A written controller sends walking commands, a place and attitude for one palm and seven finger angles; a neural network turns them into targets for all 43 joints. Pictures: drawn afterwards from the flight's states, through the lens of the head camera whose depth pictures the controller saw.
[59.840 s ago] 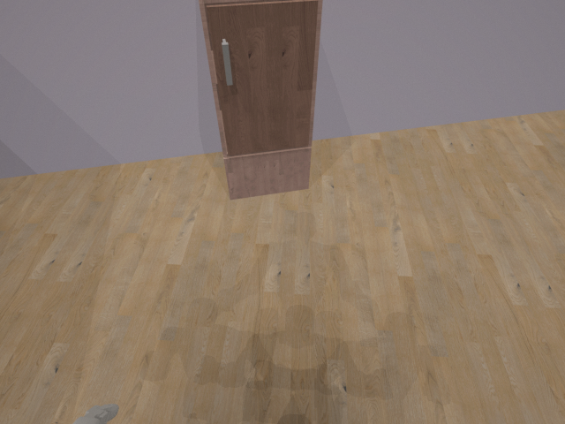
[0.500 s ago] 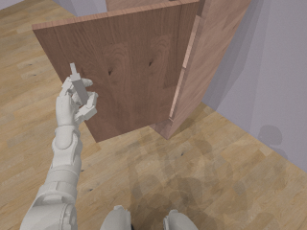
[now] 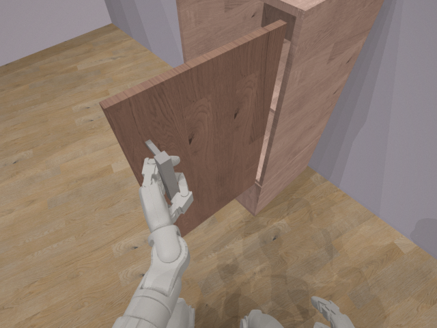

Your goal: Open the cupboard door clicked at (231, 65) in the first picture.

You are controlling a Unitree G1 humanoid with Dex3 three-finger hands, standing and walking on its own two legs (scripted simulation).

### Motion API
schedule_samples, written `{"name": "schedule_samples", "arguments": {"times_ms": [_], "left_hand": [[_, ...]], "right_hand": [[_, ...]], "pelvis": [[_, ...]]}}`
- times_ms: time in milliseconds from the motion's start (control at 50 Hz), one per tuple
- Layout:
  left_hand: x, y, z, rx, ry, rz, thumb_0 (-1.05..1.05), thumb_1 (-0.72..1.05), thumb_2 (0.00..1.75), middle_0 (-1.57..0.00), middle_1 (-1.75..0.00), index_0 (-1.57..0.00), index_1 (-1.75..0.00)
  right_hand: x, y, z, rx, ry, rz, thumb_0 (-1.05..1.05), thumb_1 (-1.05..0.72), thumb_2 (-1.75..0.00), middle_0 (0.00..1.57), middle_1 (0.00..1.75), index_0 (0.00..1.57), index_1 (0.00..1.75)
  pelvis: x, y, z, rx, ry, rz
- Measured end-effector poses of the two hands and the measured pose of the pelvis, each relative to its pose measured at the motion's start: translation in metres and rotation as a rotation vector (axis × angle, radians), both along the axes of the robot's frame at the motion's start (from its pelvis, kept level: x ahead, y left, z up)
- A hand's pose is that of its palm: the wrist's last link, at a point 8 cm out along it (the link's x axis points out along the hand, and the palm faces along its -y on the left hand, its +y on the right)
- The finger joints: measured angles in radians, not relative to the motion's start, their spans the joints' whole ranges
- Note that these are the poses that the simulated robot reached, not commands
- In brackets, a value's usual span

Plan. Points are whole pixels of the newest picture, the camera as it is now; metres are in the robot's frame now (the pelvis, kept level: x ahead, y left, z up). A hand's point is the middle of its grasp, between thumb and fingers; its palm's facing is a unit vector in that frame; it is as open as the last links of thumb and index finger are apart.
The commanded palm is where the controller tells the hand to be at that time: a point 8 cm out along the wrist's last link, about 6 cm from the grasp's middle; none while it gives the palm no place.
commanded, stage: pull the door open along its arc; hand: left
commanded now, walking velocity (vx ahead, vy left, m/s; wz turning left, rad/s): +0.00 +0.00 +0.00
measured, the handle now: (163, 172) +0.40 +0.12 +0.04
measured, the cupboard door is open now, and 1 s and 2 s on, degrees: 86 90 94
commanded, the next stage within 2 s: open thumb and fingers to let go in 0.08 s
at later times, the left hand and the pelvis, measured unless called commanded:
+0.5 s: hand (196, 199) +0.34 +0.05 +0.03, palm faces +0.36 -0.93 -0.03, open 8.3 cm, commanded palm +0.29 +0.09 +0.03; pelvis +0.01 -0.02 +0.00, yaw +2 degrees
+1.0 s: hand (195, 201) +0.34 +0.05 +0.03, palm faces +0.30 -0.95 -0.02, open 14.9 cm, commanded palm +0.29 +0.09 +0.03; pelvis +0.00 +0.00 +0.00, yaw +1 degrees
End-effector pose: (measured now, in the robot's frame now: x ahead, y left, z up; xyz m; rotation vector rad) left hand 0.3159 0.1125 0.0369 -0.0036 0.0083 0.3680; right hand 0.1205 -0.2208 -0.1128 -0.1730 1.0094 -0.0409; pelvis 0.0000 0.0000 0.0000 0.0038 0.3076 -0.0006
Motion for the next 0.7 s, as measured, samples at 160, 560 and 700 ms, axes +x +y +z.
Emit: {"name": "schedule_samples", "arguments": {"times_ms": [160, 560, 700], "left_hand": [[-0.022, -0.026, 0.001, 0.008, 0.019, -0.032, 0.03, 0.70, 0.74, -0.35, -1.34, -0.37, -1.35], [-0.015, -0.020, 0.000, 0.017, 0.030, -0.003, 0.01, 0.13, 0.57, -0.35, -1.27, -0.35, -1.27], [-0.017, -0.018, -0.001, 0.016, 0.028, -0.023, 0.00, -0.26, 0.40, -0.32, -1.21, -0.33, -1.21]], "right_hand": [[0.005, -0.016, 0.001, -0.004, -0.035, 0.016, 0.01, -0.90, -0.90, 0.20, 0.30, 0.20, 0.30], [0.040, -0.014, -0.002, 0.009, -0.079, 0.049, 0.00, -0.90, -0.90, 0.20, 0.30, 0.20, 0.30], [0.038, -0.009, 0.000, 0.001, -0.076, 0.046, 0.00, -0.90, -0.90, 0.20, 0.30, 0.20, 0.30]], "pelvis": [[0.001, -0.013, 0.003, 0.018, -0.009, 0.012], [0.009, -0.019, 0.001, 0.031, 0.010, 0.029], [0.010, -0.013, 0.001, 0.022, 0.011, 0.028]]}}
